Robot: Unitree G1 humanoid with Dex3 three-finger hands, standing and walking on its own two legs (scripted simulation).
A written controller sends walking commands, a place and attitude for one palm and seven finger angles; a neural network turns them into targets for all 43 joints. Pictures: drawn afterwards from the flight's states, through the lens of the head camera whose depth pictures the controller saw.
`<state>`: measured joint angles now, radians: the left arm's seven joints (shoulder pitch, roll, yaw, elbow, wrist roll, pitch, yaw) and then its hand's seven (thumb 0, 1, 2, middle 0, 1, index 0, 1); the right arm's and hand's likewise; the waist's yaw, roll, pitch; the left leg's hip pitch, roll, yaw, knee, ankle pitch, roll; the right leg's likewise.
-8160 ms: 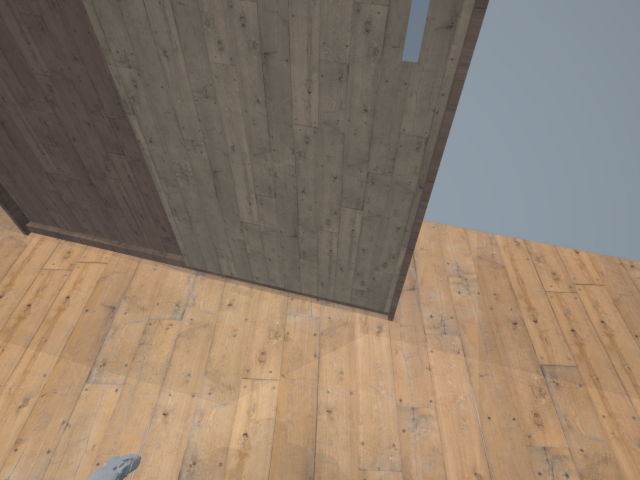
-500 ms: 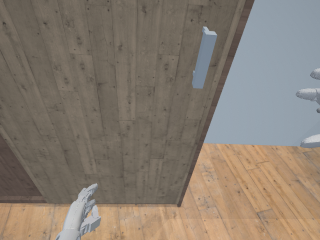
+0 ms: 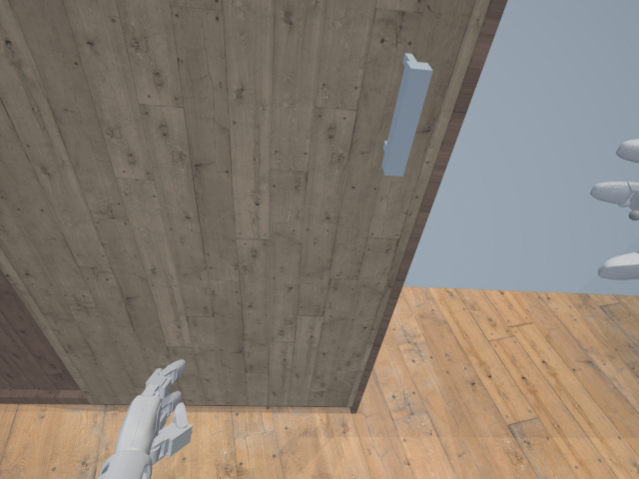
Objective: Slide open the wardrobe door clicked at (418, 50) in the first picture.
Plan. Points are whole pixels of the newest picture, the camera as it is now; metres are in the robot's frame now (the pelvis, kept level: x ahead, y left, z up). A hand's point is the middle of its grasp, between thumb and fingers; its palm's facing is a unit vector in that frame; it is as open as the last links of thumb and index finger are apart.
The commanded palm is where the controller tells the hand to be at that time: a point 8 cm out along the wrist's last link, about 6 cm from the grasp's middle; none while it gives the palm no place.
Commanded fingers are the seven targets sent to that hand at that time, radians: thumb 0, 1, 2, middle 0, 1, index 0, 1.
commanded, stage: move the hooked fingers beside the handle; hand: right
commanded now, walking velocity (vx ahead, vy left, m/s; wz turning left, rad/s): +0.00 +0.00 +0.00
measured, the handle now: (400, 115) +0.51 -0.11 +0.26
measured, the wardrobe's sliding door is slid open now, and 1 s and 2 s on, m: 0.00 0.00 0.00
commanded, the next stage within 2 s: none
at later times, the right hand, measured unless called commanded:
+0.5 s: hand (553, 194) +0.33 -0.24 +0.26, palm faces +0.03 +1.00 -0.08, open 14.0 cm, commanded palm +0.30 -0.29 +0.27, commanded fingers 0.00 0.50 -0.30 0.30 1.20 0.30 1.20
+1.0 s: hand (515, 169) +0.37 -0.21 +0.27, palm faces +0.04 +1.00 -0.05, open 14.0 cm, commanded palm +0.34 -0.26 +0.26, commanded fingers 0.00 0.50 -0.30 0.30 1.20 0.30 1.20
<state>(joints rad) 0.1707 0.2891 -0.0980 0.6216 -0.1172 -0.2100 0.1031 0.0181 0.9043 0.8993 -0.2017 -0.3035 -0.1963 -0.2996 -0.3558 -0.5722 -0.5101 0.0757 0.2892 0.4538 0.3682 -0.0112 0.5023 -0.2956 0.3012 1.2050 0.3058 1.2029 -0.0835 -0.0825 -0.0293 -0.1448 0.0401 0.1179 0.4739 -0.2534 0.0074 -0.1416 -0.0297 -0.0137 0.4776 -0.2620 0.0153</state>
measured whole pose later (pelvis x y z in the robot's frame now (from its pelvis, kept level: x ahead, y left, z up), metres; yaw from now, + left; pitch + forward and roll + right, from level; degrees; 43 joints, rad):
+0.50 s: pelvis +0.00 -0.01 +0.00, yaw +1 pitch -3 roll +0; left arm 0.16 0.26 -0.11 0.63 -0.10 -0.18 0.10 0.02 0.90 0.90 -0.20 -0.30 -0.20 -0.30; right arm -0.44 -0.48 -0.40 0.10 0.29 0.44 0.34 -0.01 0.50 -0.30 0.30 1.20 0.31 1.20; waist -0.05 -0.07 -0.02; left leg -0.16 0.05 0.10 0.47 -0.25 0.00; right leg -0.15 -0.02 -0.03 0.45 -0.25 0.01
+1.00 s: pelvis +0.01 +0.00 +0.00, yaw +1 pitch -3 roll +0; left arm 0.15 0.26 -0.09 0.64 -0.10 -0.14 0.10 0.02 0.91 0.90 -0.20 -0.30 -0.20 -0.30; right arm -0.58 -0.42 -0.32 0.21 0.25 0.47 0.23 -0.01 0.50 -0.30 0.30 1.21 0.31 1.20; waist -0.04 -0.06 -0.04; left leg -0.16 0.04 0.10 0.46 -0.26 0.00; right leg -0.14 -0.02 -0.03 0.45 -0.26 0.01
